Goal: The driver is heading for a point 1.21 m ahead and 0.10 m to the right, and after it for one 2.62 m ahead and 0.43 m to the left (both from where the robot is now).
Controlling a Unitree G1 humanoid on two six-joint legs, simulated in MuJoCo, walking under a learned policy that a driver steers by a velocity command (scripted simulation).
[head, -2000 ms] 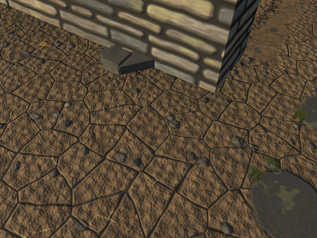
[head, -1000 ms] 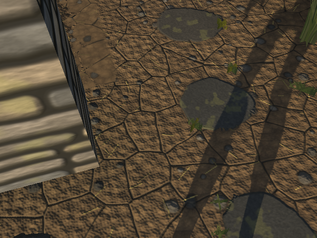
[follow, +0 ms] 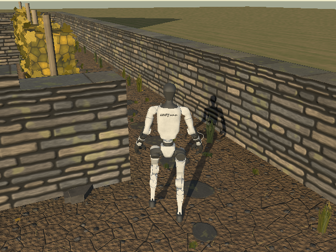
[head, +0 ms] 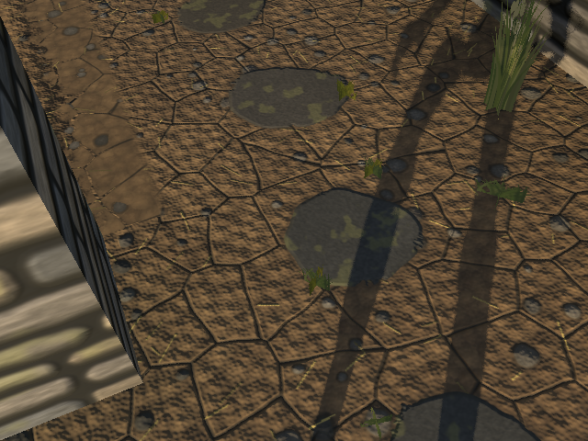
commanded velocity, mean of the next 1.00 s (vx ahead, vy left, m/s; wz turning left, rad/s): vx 0.72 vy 0.00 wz -0.41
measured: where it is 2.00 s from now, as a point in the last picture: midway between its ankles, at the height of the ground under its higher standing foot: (309, 329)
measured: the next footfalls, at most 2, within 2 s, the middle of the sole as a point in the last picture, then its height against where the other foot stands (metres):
left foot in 0.26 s outside the picture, level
right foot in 0.74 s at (309, 377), level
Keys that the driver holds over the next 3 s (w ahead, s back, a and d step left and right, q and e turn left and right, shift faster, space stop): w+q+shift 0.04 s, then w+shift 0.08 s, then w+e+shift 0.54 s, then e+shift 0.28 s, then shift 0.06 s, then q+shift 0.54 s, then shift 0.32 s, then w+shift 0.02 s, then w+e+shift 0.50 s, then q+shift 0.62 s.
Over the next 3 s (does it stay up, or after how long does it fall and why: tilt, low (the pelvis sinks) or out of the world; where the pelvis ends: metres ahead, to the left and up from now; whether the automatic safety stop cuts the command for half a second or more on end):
stays up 1.26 -0.23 -0.03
